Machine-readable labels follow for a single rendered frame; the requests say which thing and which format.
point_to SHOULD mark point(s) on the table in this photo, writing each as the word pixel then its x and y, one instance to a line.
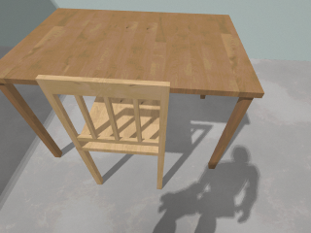
pixel 199 54

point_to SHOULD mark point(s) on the chair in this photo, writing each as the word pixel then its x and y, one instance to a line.
pixel 127 116

